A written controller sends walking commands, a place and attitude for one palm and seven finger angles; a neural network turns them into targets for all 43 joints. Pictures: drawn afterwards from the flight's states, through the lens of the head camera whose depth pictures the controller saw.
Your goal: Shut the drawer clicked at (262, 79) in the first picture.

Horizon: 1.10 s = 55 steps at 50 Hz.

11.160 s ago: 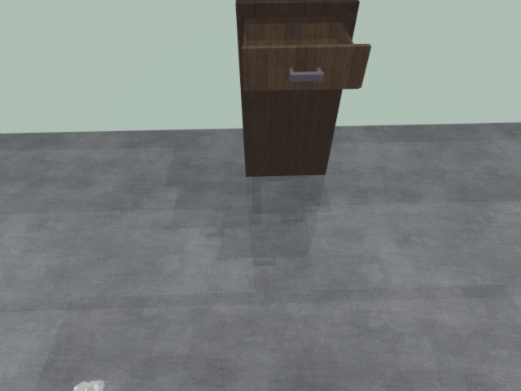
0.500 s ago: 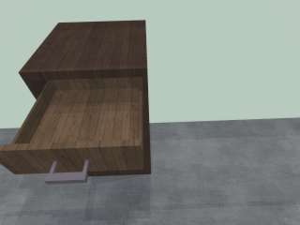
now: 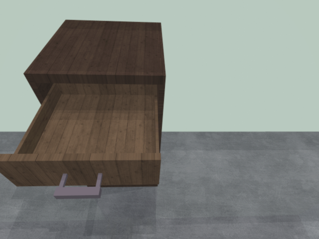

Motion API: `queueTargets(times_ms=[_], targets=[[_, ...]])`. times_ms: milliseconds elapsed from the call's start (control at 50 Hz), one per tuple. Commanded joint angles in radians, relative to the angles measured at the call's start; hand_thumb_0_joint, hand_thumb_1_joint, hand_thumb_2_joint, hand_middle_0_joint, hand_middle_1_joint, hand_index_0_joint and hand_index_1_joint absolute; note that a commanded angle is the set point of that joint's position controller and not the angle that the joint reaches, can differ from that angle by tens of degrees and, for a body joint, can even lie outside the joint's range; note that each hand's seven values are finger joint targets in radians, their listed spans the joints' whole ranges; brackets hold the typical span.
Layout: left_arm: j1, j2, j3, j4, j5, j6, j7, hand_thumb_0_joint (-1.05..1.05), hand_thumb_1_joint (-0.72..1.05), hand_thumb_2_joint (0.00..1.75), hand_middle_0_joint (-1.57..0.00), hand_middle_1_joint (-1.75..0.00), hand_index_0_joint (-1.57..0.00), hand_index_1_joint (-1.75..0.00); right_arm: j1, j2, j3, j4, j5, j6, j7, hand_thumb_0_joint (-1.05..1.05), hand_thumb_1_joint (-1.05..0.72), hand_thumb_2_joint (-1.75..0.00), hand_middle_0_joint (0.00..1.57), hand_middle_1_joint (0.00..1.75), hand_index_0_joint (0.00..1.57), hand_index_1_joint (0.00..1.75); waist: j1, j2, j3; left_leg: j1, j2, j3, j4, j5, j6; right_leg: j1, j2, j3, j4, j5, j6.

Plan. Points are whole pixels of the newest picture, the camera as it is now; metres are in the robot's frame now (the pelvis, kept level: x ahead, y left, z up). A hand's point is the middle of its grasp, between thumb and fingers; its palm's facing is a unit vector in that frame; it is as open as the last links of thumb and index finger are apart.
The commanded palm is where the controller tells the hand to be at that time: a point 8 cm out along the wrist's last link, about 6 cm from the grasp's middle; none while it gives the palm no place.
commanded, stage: look again from close up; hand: left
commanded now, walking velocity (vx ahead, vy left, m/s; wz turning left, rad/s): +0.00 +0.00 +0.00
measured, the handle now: (80, 185) +0.25 +0.22 -0.01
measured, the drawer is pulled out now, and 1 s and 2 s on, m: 0.29 0.29 0.29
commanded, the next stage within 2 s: raise the hand and make a fist in 0.28 s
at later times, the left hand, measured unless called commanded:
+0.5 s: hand out of the picture +0.09 +0.22 -0.11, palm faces +0.22 -0.95 -0.23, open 7.1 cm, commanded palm +0.08 +0.24 -0.06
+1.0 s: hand out of the picture +0.11 +0.16 -0.01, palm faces +0.09 -1.00 -0.04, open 5.0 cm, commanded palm +0.07 +0.22 +0.00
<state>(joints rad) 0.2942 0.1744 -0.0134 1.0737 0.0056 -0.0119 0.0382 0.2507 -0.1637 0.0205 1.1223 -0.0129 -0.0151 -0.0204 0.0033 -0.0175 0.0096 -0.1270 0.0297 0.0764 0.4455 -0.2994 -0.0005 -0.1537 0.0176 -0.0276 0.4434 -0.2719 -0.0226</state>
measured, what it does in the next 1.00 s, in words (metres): lowers itself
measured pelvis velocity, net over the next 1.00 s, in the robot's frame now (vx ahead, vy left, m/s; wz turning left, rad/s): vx -0.06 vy -0.01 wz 0.08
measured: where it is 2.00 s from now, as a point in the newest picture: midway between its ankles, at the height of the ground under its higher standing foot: outside the picture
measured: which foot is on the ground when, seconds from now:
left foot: down 0.00-1.00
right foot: down 0.00-1.00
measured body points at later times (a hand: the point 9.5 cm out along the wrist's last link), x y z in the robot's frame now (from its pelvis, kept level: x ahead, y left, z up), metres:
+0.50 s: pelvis -0.01 +0.03 -0.01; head -0.01 +0.03 +0.44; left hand +0.08 +0.27 -0.09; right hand +0.02 -0.20 -0.15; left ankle -0.04 +0.11 -0.74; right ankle -0.02 -0.10 -0.74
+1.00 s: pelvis -0.06 -0.01 -0.08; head -0.02 -0.02 +0.37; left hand +0.10 +0.21 +0.00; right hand +0.18 -0.19 -0.14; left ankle -0.04 +0.11 -0.74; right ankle -0.02 -0.10 -0.74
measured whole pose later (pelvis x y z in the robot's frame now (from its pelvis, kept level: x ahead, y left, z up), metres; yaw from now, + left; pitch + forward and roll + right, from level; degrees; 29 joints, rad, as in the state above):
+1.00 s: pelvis -0.06 -0.01 -0.08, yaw +5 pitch +11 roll -2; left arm 0.57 0.18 0.04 -0.21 -0.22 -0.36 -0.20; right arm 0.17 -0.19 0.04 0.47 0.03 -0.20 -0.03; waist 0.05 0.04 -0.13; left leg -0.81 0.03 -0.03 1.12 -0.50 -0.01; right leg -0.78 -0.02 -0.14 1.08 -0.49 -0.05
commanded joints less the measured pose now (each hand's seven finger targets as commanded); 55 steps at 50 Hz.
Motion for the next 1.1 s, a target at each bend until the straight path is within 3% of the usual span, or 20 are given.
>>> queueTargets(times_ms=[0,340,360,380,400,420,440,460,480,560,580,600,620,640,700,780,860,940,1020,1080], targets=[[0.059,0.099,0.019,-0.021,0.005,-0.017,0.003,0.0,0.9,0.9,-0.2,-0.3,-0.2,-0.3,0.057,-0.108,-0.018,-0.024,0.003,-0.015,-0.012,0.0,-0.9,-0.9,0.2,0.3,0.2,0.3,-0.003,0.018,0.05,-0.014,0.093,-0.077,-0.076,0.243,0.029,-0.025,-0.114,0.097,-0.071,0.269,-0.015],[0.093,0.064,0.014,0.01,0.007,-0.005,0.006,0.0,0.9,0.9,-0.2,-0.3,-0.2,-0.3,0.102,-0.092,-0.018,0.002,0.007,-0.023,-0.015,0.0,-0.9,-0.9,0.2,0.3,0.2,0.3,0.001,0.015,0.074,-0.021,0.097,-0.092,-0.113,0.235,0.047,-0.043,-0.107,0.078,-0.058,0.179,-0.003],[0.131,0.084,0.009,0.043,0.02,-0.028,0.042,0.0,0.9,0.9,-0.2,-0.3,-0.2,-0.3,0.01,-0.116,-0.02,-0.077,0.013,-0.028,-0.006,0.0,-0.9,-0.9,0.2,0.3,0.2,0.3,0.023,0.052,0.118,-0.118,0.105,-0.057,0.088,0.407,0.01,-0.085,-0.171,0.116,-0.051,0.498,0.005],[-0.584,0.304,0.119,-1.52,-0.181,-0.223,0.039,0.0,0.9,0.9,-0.22,-0.32,-0.22,-0.32,0.057,-0.275,-0.052,-0.424,0.059,-0.168,-0.047,0.0,-0.9,-0.9,0.2,0.3,0.2,0.3,-0.096,0.222,-0.389,0.154,-0.001,-0.103,-0.025,0.529,-0.003,0.021,-0.048,0.028,0.053,0.418,-0.012],[-0.19,0.211,0.094,-1.292,-0.092,-0.161,0.087,0.0,0.9,0.9,-0.24,-0.34,-0.24,-0.34,-0.034,-0.179,-0.033,-0.369,0.044,-0.261,-0.068,0.0,-0.9,-0.9,0.2,0.3,0.2,0.3,-0.001,0.329,-0.412,0.226,0.053,-0.098,-0.03,0.674,-0.012,-0.05,-0.024,0.009,0.125,0.158,-0.025],[0.111,0.01,-0.016,-1.113,-0.126,-0.026,0.121,0.0,0.9,0.9,-0.26,-0.37,-0.26,-0.37,-0.029,-0.142,-0.052,-0.364,0.061,-0.296,-0.055,0.0,-0.9,-0.9,0.2,0.3,0.2,0.3,-0.028,0.227,-0.242,0.092,0.068,-0.124,-0.056,0.642,-0.054,-0.17,-0.033,-0.054,0.161,-0.002,0.003],[0.097,-0.106,-0.104,-1.143,-0.138,-0.021,0.101,0.0,0.9,0.9,-0.28,-0.39,-0.28,-0.39,0.019,-0.166,-0.049,-0.339,0.06,-0.303,-0.045,0.0,-0.9,-0.9,0.2,0.3,0.2,0.3,-0.05,0.119,-0.124,0.026,0.057,-0.117,-0.035,0.521,-0.036,-0.219,-0.027,-0.055,0.152,-0.002,0.012],[0.061,-0.094,-0.103,-1.196,-0.147,-0.061,0.089,0.0,0.9,0.9,-0.3,-0.41,-0.3,-0.41,-0.013,-0.191,-0.064,-0.399,0.05,-0.325,-0.038,0.0,-0.9,-0.9,0.2,0.3,0.2,0.3,-0.061,0.085,-0.036,-0.055,0.045,-0.143,0.004,0.401,-0.022,-0.257,-0.03,-0.067,0.132,-0.014,0.012],[0.065,-0.058,-0.067,-1.203,-0.134,-0.108,0.081,0.0,0.9,0.9,-0.32,-0.43,-0.32,-0.43,-0.014,-0.212,-0.075,-0.433,0.03,-0.338,-0.03,0.0,-0.9,-0.9,0.2,0.3,0.2,0.3,-0.074,-0.007,-0.036,-0.127,0.023,-0.151,0.061,0.298,-0.014,-0.29,-0.024,-0.082,0.119,0.011,0.009],[0.496,-0.17,-0.053,-1.044,-0.179,-0.347,-0.079,0.0,0.9,0.9,-0.4,-0.52,-0.4,-0.52,-0.095,-0.194,-0.105,-0.581,0.017,-0.324,0.03,0.0,-0.9,-0.9,0.2,0.3,0.2,0.3,0.036,-0.235,-0.079,-0.374,0.002,-0.112,0.236,0.164,-0.032,-0.41,-0.002,-0.128,0.285,-0.024,-0.001],[0.466,-0.127,-0.015,-1.077,-0.196,-0.414,-0.115,0.0,0.9,0.9,-0.42,-0.54,-0.42,-0.54,-0.113,-0.2,-0.107,-0.615,0.016,-0.318,0.041,0.0,-0.9,-0.9,0.2,0.3,0.2,0.3,0.043,-0.21,-0.116,-0.446,-0.009,-0.101,0.281,0.101,-0.029,-0.44,-0.005,-0.111,0.335,-0.049,-0.007],[0.37,-0.085,0.002,-1.234,-0.2,-0.493,-0.134,0.0,0.9,0.9,-0.44,-0.56,-0.44,-0.56,-0.127,-0.198,-0.109,-0.662,0.009,-0.321,0.046,0.0,-0.9,-0.9,0.2,0.3,0.2,0.3,0.051,-0.11,-0.197,-0.464,-0.017,-0.09,0.315,0.074,-0.022,-0.443,-0.011,-0.088,0.381,-0.064,-0.012],[0.319,0.007,0.067,-1.355,-0.187,-0.557,-0.13,0.0,0.9,0.9,-0.46,-0.58,-0.46,-0.58,-0.124,-0.189,-0.111,-0.678,0.006,-0.321,0.05,0.0,-0.9,-0.9,0.2,0.3,0.2,0.3,0.068,0.08,-0.24,-0.44,-0.018,-0.079,0.338,0.078,-0.026,-0.454,-0.016,-0.066,0.419,-0.071,-0.023],[0.314,0.072,0.109,-1.446,-0.168,-0.607,-0.121,0.0,0.9,0.9,-0.48,-0.6,-0.48,-0.6,-0.12,-0.185,-0.112,-0.696,-0.003,-0.317,0.053,0.0,-0.9,-0.9,0.2,0.3,0.2,0.3,0.074,0.195,-0.291,-0.423,-0.015,-0.084,0.356,0.093,-0.029,-0.483,-0.011,-0.057,0.449,-0.084,-0.036],[0.307,0.056,0.108,-1.437,-0.138,-0.704,-0.103,0.0,0.9,0.9,-0.54,-0.67,-0.54,-0.67,-0.134,-0.166,-0.105,-0.714,-0.008,-0.283,0.058,0.0,-0.9,-0.9,0.2,0.3,0.2,0.3,0.027,0.146,-0.228,-0.521,-0.004,-0.114,0.451,0.042,-0.012,-0.634,-0.004,-0.062,0.528,-0.115,-0.037],[0.257,0.045,0.078,-1.51,-0.183,-0.657,-0.14,0.0,0.9,0.9,-0.62,-0.75,-0.62,-0.75,-0.122,-0.181,-0.088,-0.781,0.02,-0.259,0.031,0.0,-0.9,-0.9,0.2,0.3,0.2,0.3,-0.015,0.114,-0.23,-0.595,-0.017,-0.121,0.479,-0.154,0.017,-0.636,-0.008,-0.017,0.475,-0.219,-0.025],[0.252,0.054,0.031,-1.505,-0.216,-0.491,-0.228,0.0,0.9,0.9,-0.7,-0.84,-0.7,-0.84,-0.09,-0.192,-0.071,-0.815,0.047,-0.248,-0.007,0.0,-0.9,-0.9,0.2,0.3,0.2,0.3,-0.045,0.031,-0.242,-0.632,-0.033,-0.105,0.502,-0.185,0.033,-0.562,-0.019,0.045,0.37,-0.302,-0.004],[0.271,0.116,0.133,-1.487,-0.24,-0.374,-0.249,0.0,0.9,0.9,-0.78,-0.93,-0.78,-0.93,-0.09,-0.169,-0.062,-0.81,0.055,-0.235,-0.04,0.0,-0.9,-0.9,0.2,0.3,0.2,0.3,-0.015,-0.026,-0.263,-0.635,-0.037,-0.092,0.509,-0.13,0.033,-0.458,-0.034,0.091,0.305,-0.315,0.008],[0.352,0.148,0.251,-1.455,-0.272,-0.352,-0.222,0.0,0.9,0.9,-0.86,-1.01,-0.86,-1.01,-0.126,-0.141,-0.062,-0.774,0.052,-0.231,-0.049,0.0,-0.9,-0.9,0.2,0.3,0.2,0.3,0.027,-0.043,-0.262,-0.626,-0.033,-0.094,0.494,-0.039,0.024,-0.363,-0.05,0.096,0.298,-0.156,0.02],[0.399,0.125,0.249,-1.479,-0.288,-0.381,-0.232,0.0,0.9,0.9,-0.92,-1.08,-0.92,-1.08,-0.116,-0.131,-0.067,-0.759,0.052,-0.245,-0.043,0.0,-0.9,-0.9,0.2,0.3,0.2,0.3,0.028,-0.038,-0.27,-0.596,-0.032,-0.096,0.467,0.012,0.022,-0.321,-0.06,0.085,0.312,-0.026,0.031]])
